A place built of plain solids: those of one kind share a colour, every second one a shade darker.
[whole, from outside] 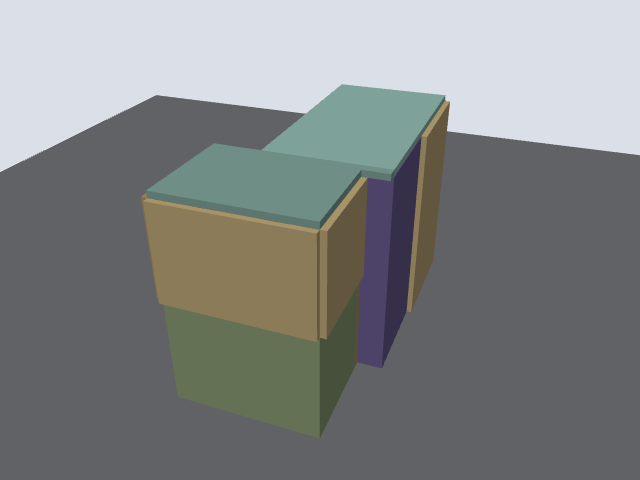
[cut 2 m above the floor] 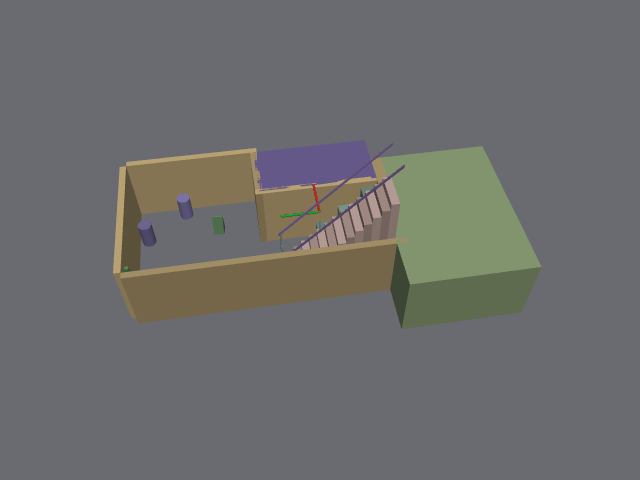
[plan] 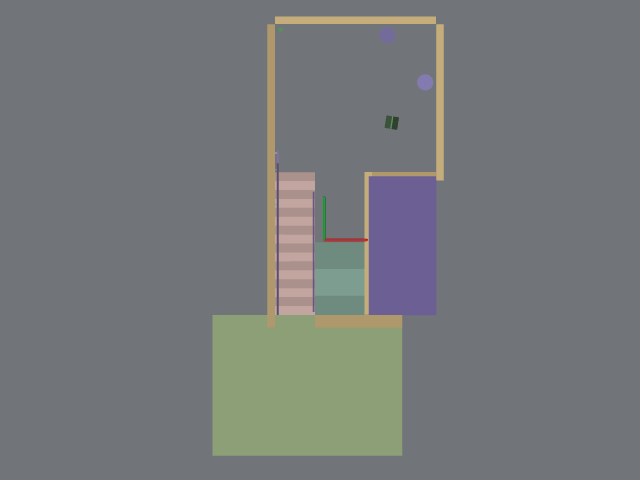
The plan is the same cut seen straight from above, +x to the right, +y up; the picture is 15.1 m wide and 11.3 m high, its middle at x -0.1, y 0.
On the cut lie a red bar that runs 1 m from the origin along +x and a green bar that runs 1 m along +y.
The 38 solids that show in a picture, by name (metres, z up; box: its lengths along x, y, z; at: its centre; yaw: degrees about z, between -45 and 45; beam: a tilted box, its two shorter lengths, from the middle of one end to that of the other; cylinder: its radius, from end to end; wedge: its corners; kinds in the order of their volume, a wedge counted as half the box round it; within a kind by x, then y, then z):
{
 "floor_1": {"box": [4.47, 3.32, 3.77], "at": [-0.4, -3.42, 1.59]},
 "fill_1": {"box": [1.6, 3.27, 6.53], "at": [1.85, -0.14, 3.22]},
 "wall_1": {"box": [0.18, 3.02, 3.02], "at": [-2.72, -3.57, 4.98]},
 "wall_2": {"box": [0.18, 7.15, 6.54], "at": [-1.25, 1.51, 3.22]},
 "wall_3": {"box": [4.47, 0.18, 3.02], "at": [-0.4, -5.17, 4.98]},
 "wall_4": {"box": [3.79, 0.18, 6.54], "at": [0.74, 5.17, 3.22]},
 "wall_5": {"box": [2.05, 0.3, 6.54], "at": [0.81, -1.91, 3.22]},
 "wall_6": {"box": [0.18, 3.36, 6.54], "at": [1.04, -0.08, 3.22]},
 "wall_7": {"box": [1.69, 0.2, 6.54], "at": [1.79, 1.5, 3.22]},
 "wall_8": {"box": [0.18, 3.02, 3.02], "at": [1.93, -3.57, 4.98]},
 "wall_9": {"box": [0.18, 3.68, 6.54], "at": [2.72, 3.24, 3.22]},
 "roof_1": {"box": [4.47, 3.02, 0.2], "at": [-0.4, -3.57, 6.59]},
 "roof_2": {"box": [5.27, 0.3, 0.2], "at": [0.0, -1.91, 6.59]},
 "roof_3": {"box": [3.79, 6.85, 0.2], "at": [0.74, 1.66, 6.59]},
 "tread_1": {"wedge": [[-1.16, -1.77, -0.05], [-1.16, -1.77, 3.27], [-1.16, -1.55, -0.05], [-1.16, -1.55, 3.27], [-0.22, -1.77, -0.05], [-0.22, -1.77, 3.27], [-0.22, -1.55, -0.05], [-0.22, -1.55, 3.27]]},
 "tread_2": {"wedge": [[-1.16, -1.56, -0.05], [-1.16, -1.56, 3.06], [-1.16, -1.34, -0.05], [-1.16, -1.34, 3.07], [-0.22, -1.56, -0.05], [-0.22, -1.56, 3.06], [-0.22, -1.34, -0.05], [-0.22, -1.34, 3.07]]},
 "tread_3": {"wedge": [[-1.16, -1.35, -0.05], [-1.16, -1.35, 2.86], [-1.16, -1.13, -0.05], [-1.16, -1.13, 2.86], [-0.22, -1.35, -0.05], [-0.22, -1.35, 2.86], [-0.22, -1.13, -0.05], [-0.22, -1.13, 2.86]]},
 "tread_4": {"wedge": [[-1.16, -1.14, -0.05], [-1.16, -1.14, 2.65], [-1.16, -0.92, -0.05], [-1.16, -0.92, 2.66], [-0.22, -1.14, -0.05], [-0.22, -1.14, 2.66], [-0.22, -0.92, -0.05], [-0.22, -0.92, 2.66]]},
 "tread_5": {"wedge": [[-1.16, -0.93, -0.05], [-1.16, -0.93, 2.45], [-1.16, -0.71, -0.05], [-1.16, -0.71, 2.45], [-0.22, -0.93, -0.05], [-0.22, -0.93, 2.45], [-0.22, -0.71, -0.05], [-0.22, -0.71, 2.45]]},
 "tread_6": {"wedge": [[-1.16, -0.72, -0.05], [-1.16, -0.72, 2.25], [-1.16, -0.5, -0.05], [-1.16, -0.5, 2.25], [-0.22, -0.72, -0.05], [-0.22, -0.72, 2.25], [-0.22, -0.5, -0.05], [-0.22, -0.5, 2.25]]},
 "tread_7": {"wedge": [[-1.16, -0.51, -0.05], [-1.16, -0.51, 2.04], [-1.16, -0.29, -0.05], [-1.16, -0.29, 2.04], [-0.22, -0.51, -0.05], [-0.22, -0.51, 2.04], [-0.22, -0.29, -0.05], [-0.22, -0.29, 2.04]]},
 "tread_8": {"wedge": [[-1.16, -0.3, -0.05], [-1.16, -0.3, 1.84], [-1.16, -0.08, -0.05], [-1.16, -0.08, 1.84], [-0.22, -0.3, -0.05], [-0.22, -0.3, 1.84], [-0.22, -0.08, -0.05], [-0.22, -0.08, 1.84]]},
 "tread_9": {"wedge": [[-1.16, -0.08, -0.05], [-1.16, -0.08, 1.63], [-1.16, 0.13, -0.05], [-1.16, 0.13, 1.63], [-0.22, -0.09, -0.05], [-0.22, -0.09, 1.63], [-0.22, 0.13, -0.05], [-0.22, 0.13, 1.63]]},
 "tread_10": {"wedge": [[-1.16, 0.12, -0.05], [-1.16, 0.12, 1.43], [-1.16, 0.34, -0.05], [-1.16, 0.34, 1.43], [-0.22, 0.12, -0.05], [-0.22, 0.12, 1.43], [-0.22, 0.34, -0.05], [-0.22, 0.34, 1.43]]},
 "tread_11": {"wedge": [[-1.16, 0.33, -0.05], [-1.16, 0.33, 1.22], [-1.16, 0.55, -0.05], [-1.16, 0.55, 1.23], [-0.22, 0.33, -0.05], [-0.22, 0.33, 1.23], [-0.22, 0.55, -0.05], [-0.22, 0.55, 1.23]]},
 "tread_12": {"wedge": [[-1.16, 0.54, -0.05], [-1.16, 0.54, 1.02], [-1.16, 0.76, -0.05], [-1.16, 0.76, 1.02], [-0.22, 0.54, -0.05], [-0.22, 0.54, 1.02], [-0.22, 0.76, -0.05], [-0.22, 0.76, 1.02]]},
 "tread_13": {"wedge": [[-1.16, 0.75, -0.05], [-1.16, 0.75, 0.82], [-1.16, 0.97, -0.05], [-1.16, 0.97, 0.82], [-0.22, 0.75, -0.05], [-0.22, 0.75, 0.82], [-0.22, 0.97, -0.05], [-0.22, 0.97, 0.82]]},
 "tread_14": {"wedge": [[-1.16, 0.96, -0.05], [-1.16, 0.96, 0.61], [-1.16, 1.18, -0.05], [-1.16, 1.18, 0.61], [-0.22, 0.96, -0.05], [-0.22, 0.96, 0.61], [-0.22, 1.18, -0.05], [-0.22, 1.18, 0.61]]},
 "tread_15": {"wedge": [[-1.16, 1.17, -0.05], [-1.16, 1.17, 0.41], [-1.16, 1.39, -0.05], [-1.16, 1.39, 0.41], [-0.22, 1.17, -0.05], [-0.22, 1.17, 0.41], [-0.22, 1.39, -0.05], [-0.22, 1.39, 0.41]]},
 "tread_16": {"wedge": [[-1.16, 1.38, -0.05], [-1.16, 1.38, 0.2], [-1.16, 1.6, -0.05], [-1.16, 1.6, 0.2], [-0.22, 1.38, -0.05], [-0.22, 1.38, 0.2], [-0.22, 1.6, -0.05], [-0.22, 1.6, 0.2]]},
 "mass_1": {"box": [1.17, 0.46, 1.83], "at": [0.37, -1.54, 0.87]},
 "mass_2": {"box": [1.17, 0.63, 1.22], "at": [0.37, -1.0, 0.56]},
 "mass_3": {"box": [1.17, 0.63, 0.61], "at": [0.37, -0.37, 0.25]},
 "guard_rail_1": {"wedge": [[-1.12, -1.76, 4.41], [-1.12, -1.76, 4.47], [-1.12, 1.81, 0.93], [-1.12, 1.81, 0.99], [-1.07, -1.76, 4.41], [-1.07, -1.76, 4.47], [-1.07, 1.81, 0.93], [-1.07, 1.81, 0.99]]},
 "guard_rail_2": {"wedge": [[-0.27, -1.7, 4.34], [-0.27, -1.7, 4.4], [-0.27, 1.14, 1.59], [-0.27, 1.14, 1.65], [-0.23, -1.7, 4.34], [-0.23, -1.7, 4.4], [-0.23, 1.14, 1.59], [-0.23, 1.14, 1.65]]},
 "bin_1": {"cylinder": 0.19, "from": [1.48, 4.82, 0.0], "to": [1.48, 4.82, 0.75]},
 "bin_2": {"cylinder": 0.19, "from": [2.38, 3.71, 0.0], "to": [2.38, 3.71, 0.75]},
 "sign_1": {"wedge": [[1.42, 2.64, 0.0], [1.47, 2.93, 0.0], [1.55, 2.62, 0.62], [1.58, 2.61, 0.62], [1.6, 2.91, 0.62], [1.63, 2.91, 0.62], [1.71, 2.59, 0.0], [1.76, 2.89, 0.0]]}
}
